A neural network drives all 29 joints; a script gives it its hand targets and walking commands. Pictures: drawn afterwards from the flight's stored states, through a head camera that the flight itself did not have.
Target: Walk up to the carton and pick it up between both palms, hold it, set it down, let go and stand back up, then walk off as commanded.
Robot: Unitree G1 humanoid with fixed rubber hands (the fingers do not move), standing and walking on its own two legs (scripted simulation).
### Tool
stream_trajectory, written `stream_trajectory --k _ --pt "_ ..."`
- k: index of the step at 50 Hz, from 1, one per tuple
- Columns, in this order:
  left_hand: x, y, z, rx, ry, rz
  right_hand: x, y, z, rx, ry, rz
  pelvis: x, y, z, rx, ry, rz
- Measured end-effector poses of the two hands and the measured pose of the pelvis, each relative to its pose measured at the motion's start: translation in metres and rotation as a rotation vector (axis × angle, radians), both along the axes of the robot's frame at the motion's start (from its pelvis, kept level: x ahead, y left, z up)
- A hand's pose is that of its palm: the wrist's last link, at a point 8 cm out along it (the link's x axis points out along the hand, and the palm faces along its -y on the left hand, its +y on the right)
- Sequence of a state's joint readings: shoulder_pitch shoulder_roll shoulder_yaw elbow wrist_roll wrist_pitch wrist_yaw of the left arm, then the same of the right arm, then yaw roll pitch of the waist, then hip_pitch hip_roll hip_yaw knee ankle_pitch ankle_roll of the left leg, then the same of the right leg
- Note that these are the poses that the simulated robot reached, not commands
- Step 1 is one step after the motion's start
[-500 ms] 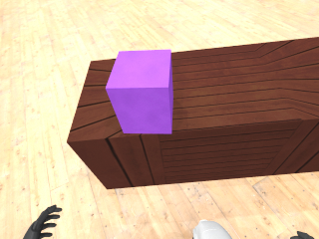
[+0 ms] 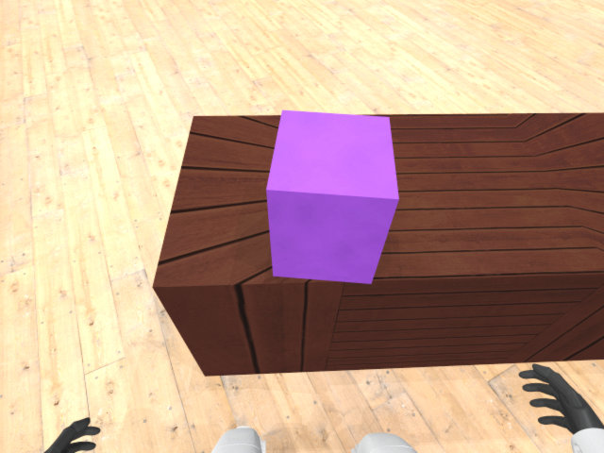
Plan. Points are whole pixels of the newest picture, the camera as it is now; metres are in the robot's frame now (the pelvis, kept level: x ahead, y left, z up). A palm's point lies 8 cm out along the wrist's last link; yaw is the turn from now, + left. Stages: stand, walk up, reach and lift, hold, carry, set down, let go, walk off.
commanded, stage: walk up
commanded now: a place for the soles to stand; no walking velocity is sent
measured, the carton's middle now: (328, 200) +0.55 -0.03 -0.05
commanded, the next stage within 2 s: none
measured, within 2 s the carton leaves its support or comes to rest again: neither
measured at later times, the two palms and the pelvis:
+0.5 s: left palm out of the picture +0.12 +0.34 -0.04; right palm out of the picture +0.12 -0.33 -0.05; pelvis +0.01 +0.00 +0.02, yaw +0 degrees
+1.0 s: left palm (79, 441) +0.14 +0.29 -0.05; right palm out of the picture +0.09 -0.38 -0.05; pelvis +0.06 -0.03 +0.03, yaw -3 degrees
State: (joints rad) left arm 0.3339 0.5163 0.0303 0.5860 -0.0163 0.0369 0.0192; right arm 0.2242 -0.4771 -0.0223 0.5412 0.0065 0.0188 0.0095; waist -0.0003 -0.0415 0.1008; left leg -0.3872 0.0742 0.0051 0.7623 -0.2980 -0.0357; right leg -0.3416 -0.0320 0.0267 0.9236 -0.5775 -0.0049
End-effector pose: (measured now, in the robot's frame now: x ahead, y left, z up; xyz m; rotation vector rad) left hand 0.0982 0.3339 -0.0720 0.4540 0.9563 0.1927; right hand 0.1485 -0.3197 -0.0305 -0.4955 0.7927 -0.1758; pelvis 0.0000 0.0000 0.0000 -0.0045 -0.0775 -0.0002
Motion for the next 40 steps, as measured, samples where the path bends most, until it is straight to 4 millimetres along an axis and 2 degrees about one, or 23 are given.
stream_trajectory --k 5,13,20,32,37,40 --pt "0.004 0.0 0.001 -0.01 0.028 -0.014 -0.005 -0.014 0.006 -0.042 0.019 -0.034 0.001 0.003 0.005 -0.019 0.002 0.005" --pt "0.024 0.014 0.02 -0.002 0.012 0.005 -0.027 -0.012 -0.008 -0.021 0.116 -0.059 0.006 0.008 0.015 -0.01 0.026 0.002" --pt "0.026 0.013 0.028 0.004 0.025 0.031 -0.029 -0.014 -0.015 0.014 0.137 -0.082 0.007 0.005 0.021 -0.004 0.03 0.004" --pt "0.025 -0.001 0.022 -0.045 0.062 0.057 -0.035 -0.017 -0.02 0.032 0.179 -0.131 0.009 0.005 0.028 0.005 0.036 0.0" --pt "0.026 -0.002 0.022 -0.056 0.079 0.045 -0.047 -0.02 -0.014 0.016 0.208 -0.153 0.02 0.004 0.032 0.016 0.047 -0.014" --pt "0.033 -0.003 0.019 -0.031 0.094 0.02 -0.061 -0.033 -0.015 -0.015 0.233 -0.166 0.024 -0.001 0.028 0.012 0.045 -0.027"
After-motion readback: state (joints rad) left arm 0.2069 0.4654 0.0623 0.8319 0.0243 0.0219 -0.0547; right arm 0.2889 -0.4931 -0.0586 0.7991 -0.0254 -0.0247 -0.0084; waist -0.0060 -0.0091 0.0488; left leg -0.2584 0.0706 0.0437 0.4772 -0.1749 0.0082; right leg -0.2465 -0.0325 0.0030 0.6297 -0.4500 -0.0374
